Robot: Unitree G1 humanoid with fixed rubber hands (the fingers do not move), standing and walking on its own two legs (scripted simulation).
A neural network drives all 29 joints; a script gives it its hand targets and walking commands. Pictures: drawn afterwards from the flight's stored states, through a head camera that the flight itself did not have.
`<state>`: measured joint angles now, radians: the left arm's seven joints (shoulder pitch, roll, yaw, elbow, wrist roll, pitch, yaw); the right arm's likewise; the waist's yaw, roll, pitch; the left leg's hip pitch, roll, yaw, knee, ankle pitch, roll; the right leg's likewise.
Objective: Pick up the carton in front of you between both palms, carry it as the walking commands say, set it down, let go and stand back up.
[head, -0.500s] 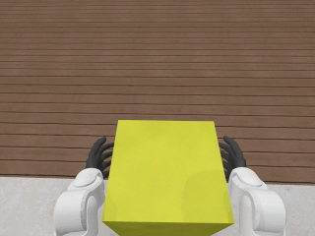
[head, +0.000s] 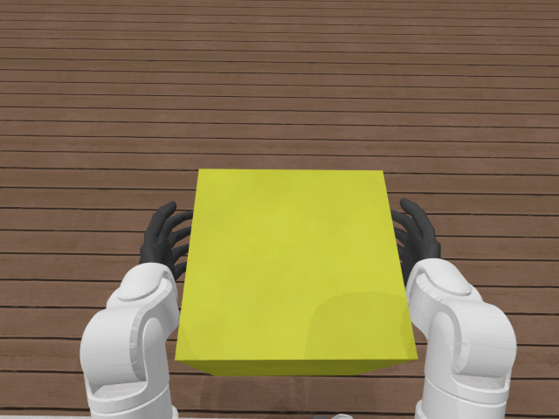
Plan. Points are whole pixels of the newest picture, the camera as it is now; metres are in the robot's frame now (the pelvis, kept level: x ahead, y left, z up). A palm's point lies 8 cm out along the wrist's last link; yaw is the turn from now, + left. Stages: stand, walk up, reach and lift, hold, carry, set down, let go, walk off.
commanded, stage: carry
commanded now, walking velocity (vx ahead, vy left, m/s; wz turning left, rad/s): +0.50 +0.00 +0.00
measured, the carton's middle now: (287, 286) +0.28 +0.00 +0.08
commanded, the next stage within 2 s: none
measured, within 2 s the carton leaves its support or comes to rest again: neither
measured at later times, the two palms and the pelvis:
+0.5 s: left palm (222, 82) +0.69 +0.11 +0.15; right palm (375, 86) +0.68 -0.19 +0.15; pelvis +0.33 -0.02 +0.00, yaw -2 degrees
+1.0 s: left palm (234, 7) +1.00 +0.11 +0.19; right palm (351, 2) +1.03 -0.19 +0.20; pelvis +0.66 -0.07 +0.06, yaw +0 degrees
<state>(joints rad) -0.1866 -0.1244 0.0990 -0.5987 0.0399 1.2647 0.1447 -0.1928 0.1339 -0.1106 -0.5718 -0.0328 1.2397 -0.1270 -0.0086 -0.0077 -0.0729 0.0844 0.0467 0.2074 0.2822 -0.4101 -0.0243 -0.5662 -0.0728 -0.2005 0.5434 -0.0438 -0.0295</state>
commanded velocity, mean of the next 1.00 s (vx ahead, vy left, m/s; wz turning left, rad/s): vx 0.50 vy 0.00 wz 0.00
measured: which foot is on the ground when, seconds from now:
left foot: down 0.00-0.06, up 0.08-0.48, down 0.50-0.90, up 0.92-1.00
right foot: up 0.00-0.02, down 0.04-0.54, up 0.56-0.84, down 0.86-1.00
